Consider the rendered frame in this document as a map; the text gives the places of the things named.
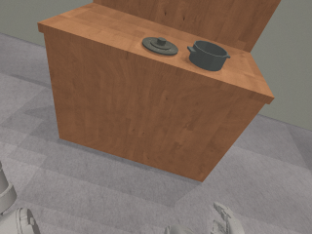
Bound left robot forearm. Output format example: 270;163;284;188
0;161;18;217

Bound knob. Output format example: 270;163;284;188
157;37;167;45

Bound pot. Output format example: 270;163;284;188
187;40;231;71

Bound table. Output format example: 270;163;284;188
37;0;281;182

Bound right robot thigh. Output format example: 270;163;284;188
164;224;195;234

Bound left robot upper arm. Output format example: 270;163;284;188
0;208;41;234

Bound right robot hand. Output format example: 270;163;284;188
211;201;246;234

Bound lid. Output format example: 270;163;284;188
141;37;178;56

